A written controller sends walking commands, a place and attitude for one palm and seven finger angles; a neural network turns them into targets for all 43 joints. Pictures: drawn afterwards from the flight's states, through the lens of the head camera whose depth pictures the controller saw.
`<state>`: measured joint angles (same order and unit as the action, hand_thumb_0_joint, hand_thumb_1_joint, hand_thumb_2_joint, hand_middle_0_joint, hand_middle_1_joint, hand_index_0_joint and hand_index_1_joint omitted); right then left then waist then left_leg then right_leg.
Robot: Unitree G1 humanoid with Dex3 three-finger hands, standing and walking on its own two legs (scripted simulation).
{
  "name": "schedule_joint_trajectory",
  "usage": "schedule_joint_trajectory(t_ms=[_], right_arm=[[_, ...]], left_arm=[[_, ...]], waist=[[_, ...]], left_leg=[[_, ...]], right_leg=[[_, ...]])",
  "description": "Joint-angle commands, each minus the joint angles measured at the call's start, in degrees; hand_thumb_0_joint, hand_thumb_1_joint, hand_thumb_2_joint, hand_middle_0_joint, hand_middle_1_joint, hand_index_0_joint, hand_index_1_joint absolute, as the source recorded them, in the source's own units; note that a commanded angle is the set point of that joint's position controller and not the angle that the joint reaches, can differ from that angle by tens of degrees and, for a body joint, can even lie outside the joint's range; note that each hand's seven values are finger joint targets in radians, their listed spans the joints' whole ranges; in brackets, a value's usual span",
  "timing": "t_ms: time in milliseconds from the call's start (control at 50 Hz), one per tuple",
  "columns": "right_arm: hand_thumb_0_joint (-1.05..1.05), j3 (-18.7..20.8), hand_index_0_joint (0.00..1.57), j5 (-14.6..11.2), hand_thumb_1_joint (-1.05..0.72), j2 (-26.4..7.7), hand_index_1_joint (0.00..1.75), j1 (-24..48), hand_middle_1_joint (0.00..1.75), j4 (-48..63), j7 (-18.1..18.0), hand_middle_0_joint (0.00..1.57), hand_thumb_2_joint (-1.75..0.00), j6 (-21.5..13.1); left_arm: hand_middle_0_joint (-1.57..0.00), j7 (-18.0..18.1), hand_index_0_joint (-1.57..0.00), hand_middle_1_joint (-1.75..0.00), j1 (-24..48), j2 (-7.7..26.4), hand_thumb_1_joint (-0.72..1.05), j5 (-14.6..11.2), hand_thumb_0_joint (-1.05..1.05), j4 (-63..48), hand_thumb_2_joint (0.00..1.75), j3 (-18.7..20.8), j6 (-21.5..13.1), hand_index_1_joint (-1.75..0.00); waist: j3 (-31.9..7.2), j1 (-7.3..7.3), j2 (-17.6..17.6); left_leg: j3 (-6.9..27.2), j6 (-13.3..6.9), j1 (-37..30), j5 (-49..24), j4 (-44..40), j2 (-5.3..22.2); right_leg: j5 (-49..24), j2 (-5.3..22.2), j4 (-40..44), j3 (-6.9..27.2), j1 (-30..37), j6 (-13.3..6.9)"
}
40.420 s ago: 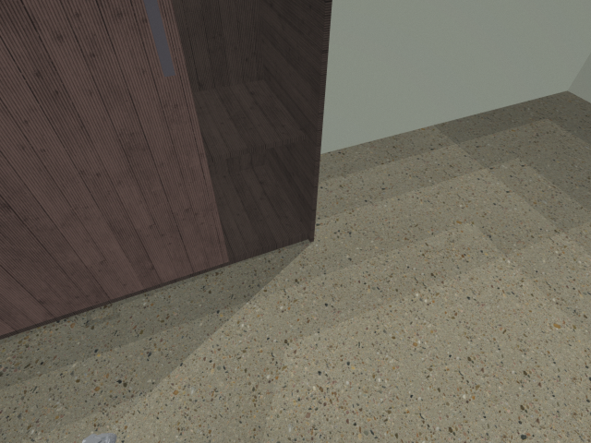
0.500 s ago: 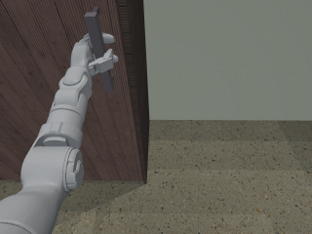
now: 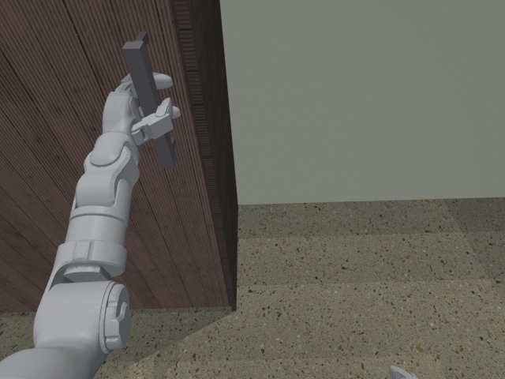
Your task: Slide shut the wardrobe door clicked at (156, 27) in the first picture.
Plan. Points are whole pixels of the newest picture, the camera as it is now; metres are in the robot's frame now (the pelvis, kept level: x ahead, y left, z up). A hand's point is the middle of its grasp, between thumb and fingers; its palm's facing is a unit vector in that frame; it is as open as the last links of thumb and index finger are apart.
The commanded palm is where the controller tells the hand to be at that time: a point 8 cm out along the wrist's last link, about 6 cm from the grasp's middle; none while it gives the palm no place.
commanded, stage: grip the handle and tug to test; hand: left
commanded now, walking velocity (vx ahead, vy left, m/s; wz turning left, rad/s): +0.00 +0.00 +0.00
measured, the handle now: (156, 105) +0.49 +0.15 +0.21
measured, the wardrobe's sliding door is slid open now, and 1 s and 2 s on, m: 0.00 0.00 0.00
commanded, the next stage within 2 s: tug the door sideways, standing still in 0.04 s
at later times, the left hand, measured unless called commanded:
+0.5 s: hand (167, 117) +0.45 +0.12 +0.21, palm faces +0.07 -1.00 -0.02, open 5.5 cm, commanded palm +0.43 +0.14 +0.21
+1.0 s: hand (171, 120) +0.45 +0.12 +0.20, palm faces +0.25 -0.96 -0.13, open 6.2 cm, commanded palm +0.42 +0.10 +0.21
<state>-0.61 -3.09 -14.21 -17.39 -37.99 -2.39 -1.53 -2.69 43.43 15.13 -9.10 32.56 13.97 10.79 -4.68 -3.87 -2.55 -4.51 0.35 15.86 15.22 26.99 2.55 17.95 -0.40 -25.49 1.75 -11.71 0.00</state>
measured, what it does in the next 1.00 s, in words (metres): steps on the spot: right foot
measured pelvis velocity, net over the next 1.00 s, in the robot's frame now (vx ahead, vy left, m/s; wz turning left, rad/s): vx -0.01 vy -0.05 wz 0.00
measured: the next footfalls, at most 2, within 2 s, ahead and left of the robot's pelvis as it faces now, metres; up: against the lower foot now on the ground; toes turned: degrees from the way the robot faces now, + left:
right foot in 1.00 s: +0.08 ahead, -0.15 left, +0.00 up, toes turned -4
right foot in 1.48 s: +0.22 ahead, -0.29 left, +0.00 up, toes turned +6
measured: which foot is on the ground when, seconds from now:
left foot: down 0.00-1.00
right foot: down 0.00-0.74, up 0.76-0.98, down 1.00-1.00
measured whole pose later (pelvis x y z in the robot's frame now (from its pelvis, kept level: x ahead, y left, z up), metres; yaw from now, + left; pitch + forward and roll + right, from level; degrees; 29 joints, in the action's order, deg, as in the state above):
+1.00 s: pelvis -0.01 -0.05 -0.02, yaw +0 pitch -2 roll +1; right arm -0.5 -3.5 -12.7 -15.3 -41.3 -4.4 -1.3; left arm 7.6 50.5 18.4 -8.9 35.1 7.4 -0.2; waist 9.2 3.3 -4.9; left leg -2.0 4.0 14.8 22.3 39.8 6.8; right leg 17.2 1.0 -40.0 -3.8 -20.9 -1.4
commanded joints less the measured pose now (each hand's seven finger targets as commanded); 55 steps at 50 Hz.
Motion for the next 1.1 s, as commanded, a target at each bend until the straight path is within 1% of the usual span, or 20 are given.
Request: schedule_joint_trajectory(t_ms=[0,100,160,260,420,540,600,620,660,680,720,760,880,920,960,980,1000,1020,1060,1080], right_arm=[[0.00,2.58,0.20,-0.04,-0.90,-6.64,0.30,6.06,0.30,9.72,0.03,0.20,-0.90,-2.32],[0.00,2.19,0.20,-0.01,-0.90,-6.45,0.30,8.56,0.30,10.54,-0.04,0.20,-0.90,-1.34],[0.00,1.84,0.20,0.22,-0.90,-7.04,0.30,8.60,0.30,9.18,-0.96,0.20,-0.90,-0.15],[0.00,2.20,0.20,0.57,-0.90,-6.27,0.30,6.94,0.30,6.79,-1.76,0.20,-0.90,0.31],[0.00,2.08,0.20,1.41,-0.90,-5.15,0.30,7.56,0.30,4.80,-1.46,0.20,-0.90,-0.82],[0.00,2.19,0.20,1.60,-0.90,-4.86,0.30,6.27,0.30,4.17,-0.82,0.20,-0.90,-1.96],[0.00,2.18,0.20,1.47,-0.90,-4.87,0.30,6.53,0.30,3.94,-0.43,0.20,-0.90,-3.04],[0.00,2.62,0.20,0.99,-0.90,-6.77,0.30,7.10,0.30,4.84,-1.04,0.20,-0.90,-3.72],[0.00,2.77,0.20,1.33,-0.90,-5.85,0.30,5.72,0.30,4.07,-1.49,0.20,-0.90,-3.27],[0.00,3.13,0.20,1.23,-0.90,-5.77,0.30,6.05,0.30,4.62,-1.81,0.20,-0.90,-3.61],[0.00,3.75,0.20,1.63,-0.90,-5.82,0.30,6.08,0.30,5.01,-1.57,0.20,-0.90,-3.93],[0.00,3.95,0.20,1.75,-0.90,-6.23,0.30,7.74,0.30,5.63,-1.03,0.20,-0.90,-3.03],[0.00,3.19,0.20,0.22,-0.90,-6.75,0.30,10.09,0.30,5.58,-2.33,0.20,-0.90,-2.35],[0.00,2.83,0.20,-0.33,-0.90,-6.23,0.30,10.70,0.30,5.93,-2.60,0.20,-0.90,-3.21],[0.00,2.30,0.20,-1.19,-0.90,-5.63,0.30,11.84,0.30,6.18,-3.07,0.20,-0.90,-4.10],[0.00,1.99,0.20,-1.54,-0.90,-4.28,0.30,11.65,0.30,6.10,-3.26,0.20,-0.90,-4.53],[0.00,2.21,0.20,-0.92,-0.90,-3.48,0.30,11.77,0.30,6.17,-3.40,0.20,-0.90,-4.79],[0.00,3.13,0.20,-0.90,-0.90,-4.77,0.30,12.45,0.30,5.78,-3.70,0.20,-0.90,-5.48],[0.00,2.73,0.20,-0.24,-0.90,-4.30,0.30,11.55,0.30,4.00,-3.76,0.20,-0.90,-6.73],[0.00,2.47,0.20,0.03,-0.90,-3.74,0.30,10.54,0.30,3.70,-3.38,0.20,-0.90,-6.94]], left_arm=[[-0.45,-1.98,-0.45,-1.40,13.24,8.91,0.90,-1.42,0.00,-23.63,0.90,1.91,-1.55,-1.40],[-0.45,-1.67,-0.45,-1.40,9.94,8.24,0.90,-1.56,0.00,-29.52,0.90,1.27,1.99,-1.40],[-0.45,-0.99,-0.45,-1.40,17.20,12.82,0.90,-1.10,0.00,-27.46,0.90,3.42,3.73,-1.40],[-0.45,0.16,-0.45,-1.40,27.04,2.43,0.90,-0.65,0.00,-23.72,0.90,-5.34,6.58,-1.40],[-0.45,1.45,-0.45,-1.40,34.66,-6.19,0.90,-0.30,0.00,-18.31,0.90,-11.94,2.25,-1.40],[-0.45,0.14,-0.45,-1.40,38.31,-10.06,0.90,0.09,0.00,-15.19,0.90,-15.56,0.28,-1.40],[-0.45,0.08,-0.45,-1.40,41.97,-11.88,0.90,-0.41,0.00,-15.42,0.90,-17.63,-1.49,-1.40],[-0.45,2.54,-0.45,-1.40,41.34,2.45,0.90,3.59,0.00,-18.18,0.90,-12.90,-8.93,-1.40],[-0.45,3.44,-0.45,-1.40,36.23,-5.85,0.90,3.66,0.00,-13.34,0.90,-18.43,-12.85,-1.40],[-0.45,3.51,-0.45,-1.40,38.33,-6.19,0.90,3.23,0.00,-16.38,0.90,-19.07,-14.54,-1.40],[-0.45,4.11,-0.45,-1.40,40.83,-4.93,0.90,1.98,0.00,-19.46,0.90,-18.50,-16.27,-1.40],[-0.45,4.71,-0.45,-1.40,43.27,-1.42,0.90,2.23,0.00,-19.55,0.90,-16.74,-16.68,-1.40],[-0.45,5.01,-0.45,-1.40,42.69,-0.13,0.90,2.44,0.00,-16.97,0.90,-16.54,-18.40,-1.40],[-0.45,4.76,-0.45,-1.40,42.37,-2.73,0.90,2.29,0.00,-17.68,0.90,-18.39,-18.82,-1.40],[-0.45,4.90,-0.45,-1.40,41.52,-5.38,0.90,2.41,0.00,-19.28,0.90,-20.48,-18.70,-1.40],[-0.45,5.42,-0.45,-1.40,40.77,-5.42,0.90,2.54,0.00,-20.44,0.90,-20.64,-18.29,-1.40],[-0.45,5.63,-0.45,-1.40,39.96,-5.16,0.90,3.54,0.00,-20.42,0.90,-20.78,-17.93,-1.40],[-0.45,5.83,-0.45,-1.40,39.99,-1.58,0.90,3.47,0.00,-21.89,0.90,-17.97,-17.99,-1.40],[-0.45,5.97,-0.45,-1.40,39.89,-5.16,0.90,3.69,0.00,-25.89,0.90,-20.40,-19.23,-1.40],[-0.45,6.10,-0.45,-1.40,41.34,-5.36,0.90,4.13,0.00,-28.85,0.90,-20.66,-19.96,-1.40]], waist=[[-22.95,5.65,2.91],[-20.29,5.55,3.59],[-17.10,4.34,4.07],[-17.08,0.79,2.34],[-18.50,-0.60,3.17],[-22.17,-0.78,2.89],[-22.41,-1.36,3.58],[-16.99,1.24,2.04],[-17.40,0.03,1.60],[-19.09,-0.93,-2.54],[-20.55,-1.66,-10.35],[-17.01,-0.16,-9.55],[-10.10,0.79,-8.36],[-10.25,1.16,-9.71],[-10.96,1.57,-5.29],[-12.41,1.67,2.93],[-11.50,2.01,15.30],[-11.01,3.73,20.67],[-9.97,2.70,11.55],[-11.49,1.75,10.63]], left_leg=[[1.10,-2.91,-15.35,-40.04,2.39,-1.44],[1.13,-2.72,-15.43,-37.68,1.23,-1.43],[1.14,-2.77,-14.27,-33.04,0.71,-1.96],[1.75,-3.06,-17.24,-42.35,3.83,-2.21],[3.87,-2.89,-19.05,-35.63,3.47,-2.68],[4.60,-3.25,-21.15,-43.04,5.86,-2.78],[5.56,-2.75,-21.26,-36.94,4.89,-2.40],[4.26,-4.57,-18.39,-32.44,6.81,2.53],[6.40,-4.76,-19.98,-28.96,6.17,4.88],[7.72,-5.73,-25.14,-33.61,6.76,7.57],[16.10,-10.61,-34.79,-48.34,4.98,15.55],[21.11,-13.00,-32.16,-38.67,1.84,19.03],[12.80,-11.85,-13.10,-13.88,-1.10,18.63],[7.64,-9.43,-8.65,-12.33,2.41,16.21],[1.93,-6.00,-1.07,-6.65,11.19,10.65],[-1.13,-3.70,2.24,-2.48,19.90,5.68],[-1.55,-1.09,9.01,9.44,28.01,-1.63],[3.93,-0.72,13.39,18.56,36.84,-2.55],[6.36,-1.03,12.00,18.58,33.04,-0.45],[5.86,-1.36,7.04,17.00,21.18,1.15]], right_leg=[[-44.34,-0.92,-1.50,-4.17,9.15,-0.54],[-43.21,-0.85,-0.33,-4.30,9.29,-0.55],[-41.24,-0.83,0.92,-3.97,8.45,-0.80],[-45.97,-0.90,-0.46,-4.54,3.68,-0.19],[-38.18,-0.87,-0.39,-4.68,0.27,-0.77],[-41.96,-0.93,-2.66,-5.00,-1.21,-0.44],[-36.08,-1.16,-2.08,-5.13,-2.62,-0.65],[-29.21,0.73,-2.03,-2.99,-6.82,2.10],[-25.62,0.15,-6.19,-4.20,-7.20,2.01],[-23.15,-0.56,-10.90,-4.66,-10.37,2.08],[2.68,-2.42,-25.34,-3.12,-20.56,1.48],[13.40,-0.36,-31.24,-0.56,-24.79,-0.08],[4.01,2.46,-21.14,-3.75,-11.45,-0.82],[0.38,1.36,-14.00,-5.97,-3.29,-1.13],[-4.44,1.64,-7.26,-5.38,6.69,-2.32],[-8.14,6.48,-1.70,1.03,9.55,-4.53],[-10.05,13.05,4.58,14.05,11.02,-8.62],[-13.27,18.19,7.30,22.94,13.33,-12.84],[-35.31,17.89,-0.10,16.06,15.48,-14.43],[-44.67,16.47,-5.92,9.36,15.53,-12.18]])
